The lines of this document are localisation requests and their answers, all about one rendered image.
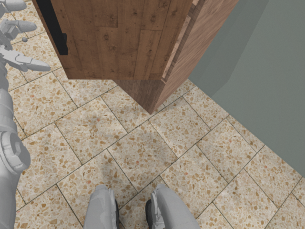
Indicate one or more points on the robot left hand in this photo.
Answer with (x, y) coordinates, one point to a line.
(8, 32)

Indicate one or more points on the right robot shin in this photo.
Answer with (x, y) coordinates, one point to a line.
(158, 222)

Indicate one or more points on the robot left forearm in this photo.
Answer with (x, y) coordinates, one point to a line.
(6, 104)

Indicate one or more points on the robot left upper arm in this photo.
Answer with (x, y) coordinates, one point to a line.
(14, 158)

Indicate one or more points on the handle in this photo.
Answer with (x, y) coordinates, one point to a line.
(60, 39)

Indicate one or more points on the cupboard door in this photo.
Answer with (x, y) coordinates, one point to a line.
(117, 39)

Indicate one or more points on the right robot thigh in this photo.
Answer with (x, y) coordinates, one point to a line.
(175, 213)

